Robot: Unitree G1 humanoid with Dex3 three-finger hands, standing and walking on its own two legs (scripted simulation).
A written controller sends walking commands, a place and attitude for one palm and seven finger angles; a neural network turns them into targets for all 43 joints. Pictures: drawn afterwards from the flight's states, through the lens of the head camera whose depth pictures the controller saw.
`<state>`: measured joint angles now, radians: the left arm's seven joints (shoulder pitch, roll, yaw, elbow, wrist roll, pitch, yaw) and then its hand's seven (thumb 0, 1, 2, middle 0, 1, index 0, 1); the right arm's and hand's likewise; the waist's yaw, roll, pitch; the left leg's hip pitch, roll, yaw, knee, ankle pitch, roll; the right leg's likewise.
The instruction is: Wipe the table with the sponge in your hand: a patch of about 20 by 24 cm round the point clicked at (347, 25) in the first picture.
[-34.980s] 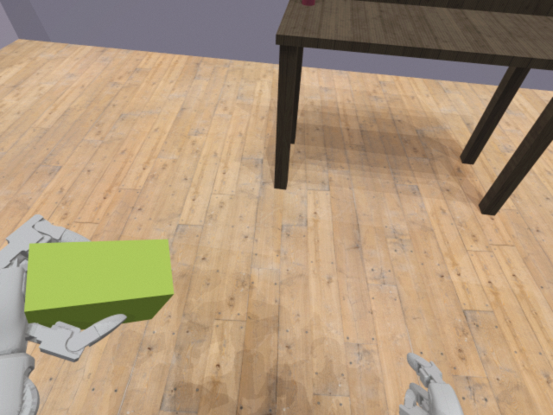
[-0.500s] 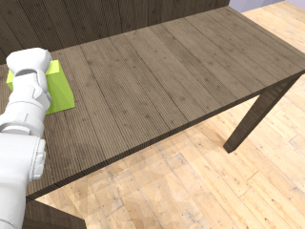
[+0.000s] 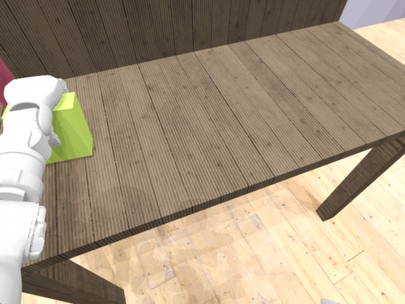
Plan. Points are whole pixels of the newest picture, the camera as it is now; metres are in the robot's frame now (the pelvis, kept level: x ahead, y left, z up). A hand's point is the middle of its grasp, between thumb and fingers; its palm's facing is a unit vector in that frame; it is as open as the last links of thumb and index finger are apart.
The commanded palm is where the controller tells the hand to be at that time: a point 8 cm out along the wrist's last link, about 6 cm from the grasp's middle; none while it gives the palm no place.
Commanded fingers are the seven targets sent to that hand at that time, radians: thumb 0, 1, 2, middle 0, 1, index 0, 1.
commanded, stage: wipe back along the first lane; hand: left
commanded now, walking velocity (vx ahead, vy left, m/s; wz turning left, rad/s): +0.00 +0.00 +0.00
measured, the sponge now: (57, 137) +0.43 +0.33 +0.07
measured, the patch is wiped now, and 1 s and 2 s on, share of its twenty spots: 0.80 0.90 0.90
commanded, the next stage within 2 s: lift the sponge slowly off the table in 1.66 s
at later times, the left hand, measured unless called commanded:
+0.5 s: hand (46, 132) +0.40 +0.32 +0.11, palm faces -0.05 +0.02 -1.00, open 10.4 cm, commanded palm +0.38 +0.31 +0.15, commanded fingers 0.00 0.10 1.30 -1.20 -1.60 -1.20 -1.60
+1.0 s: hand (48, 146) +0.37 +0.30 +0.11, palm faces +0.00 +0.01 -1.00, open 10.4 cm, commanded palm +0.33 +0.28 +0.14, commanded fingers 0.00 0.10 1.30 -1.20 -1.60 -1.20 -1.60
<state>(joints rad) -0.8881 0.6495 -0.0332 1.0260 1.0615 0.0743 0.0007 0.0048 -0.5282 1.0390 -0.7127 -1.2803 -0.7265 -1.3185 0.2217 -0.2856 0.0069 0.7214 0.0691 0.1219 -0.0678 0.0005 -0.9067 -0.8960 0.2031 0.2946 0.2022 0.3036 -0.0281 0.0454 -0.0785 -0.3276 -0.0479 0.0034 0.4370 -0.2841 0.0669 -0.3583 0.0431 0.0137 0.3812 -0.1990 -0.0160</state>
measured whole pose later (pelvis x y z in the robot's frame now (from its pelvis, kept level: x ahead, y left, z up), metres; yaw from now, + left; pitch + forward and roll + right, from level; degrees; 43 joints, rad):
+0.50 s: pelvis -0.01 +0.00 +0.00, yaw +0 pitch +7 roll -1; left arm -0.71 0.58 -0.06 0.81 1.00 0.15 0.03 0.00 -0.51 1.04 -0.69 -1.30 -0.71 -1.34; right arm 0.21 -0.28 0.02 0.74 0.08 0.15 -0.05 0.00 -0.91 -0.90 0.20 0.29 0.20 0.30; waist 0.01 0.06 -0.07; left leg -0.28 -0.06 0.00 0.42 -0.27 0.07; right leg -0.31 0.03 0.01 0.39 -0.20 -0.01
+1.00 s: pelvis -0.01 +0.00 +0.00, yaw +0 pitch +6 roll -1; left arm -0.53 0.52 -0.10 0.55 0.98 0.29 0.03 0.00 -0.50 1.03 -0.67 -1.32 -0.68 -1.36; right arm 0.16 -0.28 0.03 0.69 0.08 0.13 -0.04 0.00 -0.91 -0.90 0.20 0.29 0.20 0.30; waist 0.05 0.07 -0.08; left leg -0.24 -0.06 0.00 0.42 -0.28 0.07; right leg -0.28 0.03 0.01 0.40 -0.21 -0.02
